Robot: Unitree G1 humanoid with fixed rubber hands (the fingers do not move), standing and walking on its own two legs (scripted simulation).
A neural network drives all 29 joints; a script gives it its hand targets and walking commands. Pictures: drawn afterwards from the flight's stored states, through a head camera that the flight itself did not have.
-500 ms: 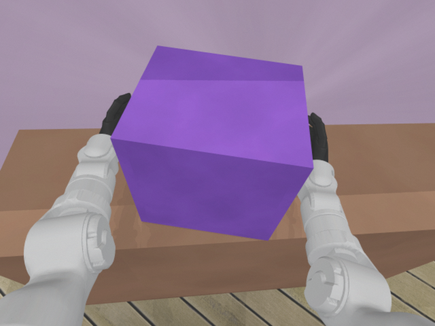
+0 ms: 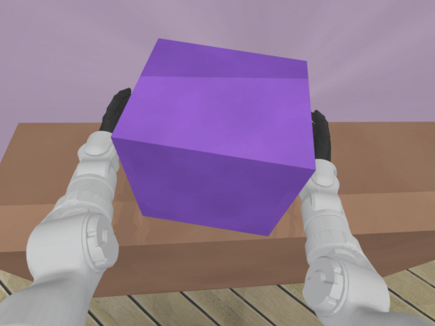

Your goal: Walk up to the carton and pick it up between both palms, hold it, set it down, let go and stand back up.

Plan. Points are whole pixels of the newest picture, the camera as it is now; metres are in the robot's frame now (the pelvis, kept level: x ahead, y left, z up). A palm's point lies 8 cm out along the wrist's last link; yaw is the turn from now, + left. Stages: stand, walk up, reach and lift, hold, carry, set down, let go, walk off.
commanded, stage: set down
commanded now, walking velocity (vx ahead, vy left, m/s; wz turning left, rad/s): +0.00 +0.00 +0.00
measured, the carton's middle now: (217, 145) +0.46 -0.01 +0.03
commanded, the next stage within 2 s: none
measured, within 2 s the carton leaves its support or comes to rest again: neither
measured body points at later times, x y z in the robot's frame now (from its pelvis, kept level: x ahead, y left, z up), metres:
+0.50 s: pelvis +0.00 +0.00 +0.00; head +0.07 +0.04 +0.44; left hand +0.47 +0.18 +0.08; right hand +0.40 -0.20 +0.08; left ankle +0.01 +0.11 -0.75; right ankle -0.03 -0.14 -0.75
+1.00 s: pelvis +0.00 +0.00 -0.02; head +0.08 +0.03 +0.42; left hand +0.49 +0.20 +0.05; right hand +0.42 -0.21 +0.05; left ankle +0.01 +0.11 -0.75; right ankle -0.03 -0.14 -0.75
